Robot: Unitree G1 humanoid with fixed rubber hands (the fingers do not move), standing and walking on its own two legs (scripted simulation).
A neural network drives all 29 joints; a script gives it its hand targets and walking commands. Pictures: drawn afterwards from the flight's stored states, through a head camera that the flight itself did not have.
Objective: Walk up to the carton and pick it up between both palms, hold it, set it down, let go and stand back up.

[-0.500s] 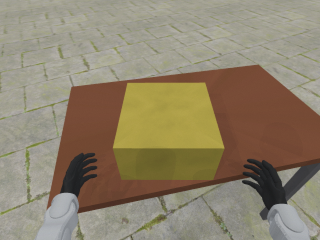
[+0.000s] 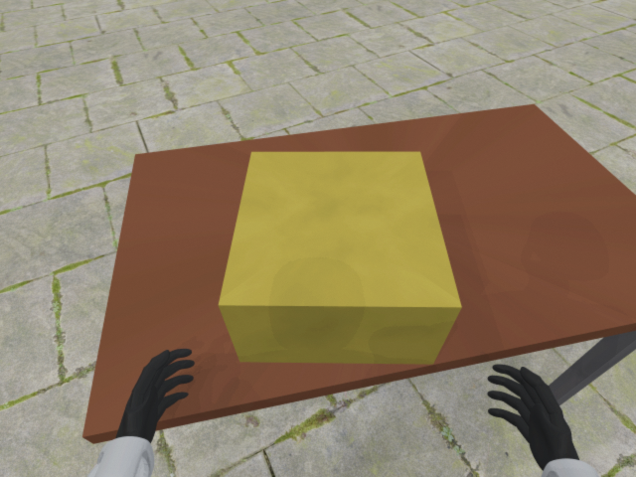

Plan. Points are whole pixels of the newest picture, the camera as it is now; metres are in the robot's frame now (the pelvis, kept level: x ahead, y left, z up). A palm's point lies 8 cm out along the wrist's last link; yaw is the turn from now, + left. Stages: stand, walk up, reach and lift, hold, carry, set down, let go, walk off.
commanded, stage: set down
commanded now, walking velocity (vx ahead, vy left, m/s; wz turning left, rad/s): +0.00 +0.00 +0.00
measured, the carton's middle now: (335, 250) +0.44 +0.01 +0.01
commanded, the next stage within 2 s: let go in 0.78 s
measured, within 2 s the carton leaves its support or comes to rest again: neither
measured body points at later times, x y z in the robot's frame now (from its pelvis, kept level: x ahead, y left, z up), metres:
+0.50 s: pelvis -0.01 +0.01 +0.00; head -0.03 +0.00 +0.45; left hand +0.20 +0.24 -0.01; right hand +0.16 -0.23 -0.05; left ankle -0.03 +0.11 -0.75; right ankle -0.02 -0.10 -0.75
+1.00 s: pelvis -0.03 +0.00 +0.00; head -0.07 -0.03 +0.45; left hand +0.21 +0.23 +0.00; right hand +0.15 -0.22 -0.09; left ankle -0.03 +0.11 -0.75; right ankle -0.02 -0.10 -0.75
